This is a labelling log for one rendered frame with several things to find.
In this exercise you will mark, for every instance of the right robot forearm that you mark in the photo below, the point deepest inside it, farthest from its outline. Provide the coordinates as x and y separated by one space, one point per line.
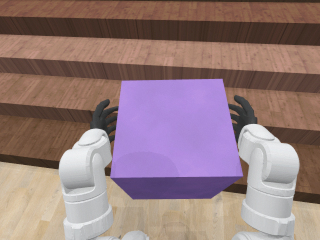
271 182

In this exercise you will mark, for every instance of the carton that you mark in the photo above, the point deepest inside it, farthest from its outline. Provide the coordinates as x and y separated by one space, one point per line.
174 139

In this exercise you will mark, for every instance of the left robot hand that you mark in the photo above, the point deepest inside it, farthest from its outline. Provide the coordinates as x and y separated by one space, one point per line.
99 121

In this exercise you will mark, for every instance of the right robot hand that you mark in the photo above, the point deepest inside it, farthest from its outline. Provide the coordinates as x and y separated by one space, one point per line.
246 115

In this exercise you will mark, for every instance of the left robot forearm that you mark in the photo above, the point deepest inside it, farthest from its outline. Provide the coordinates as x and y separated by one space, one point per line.
84 186

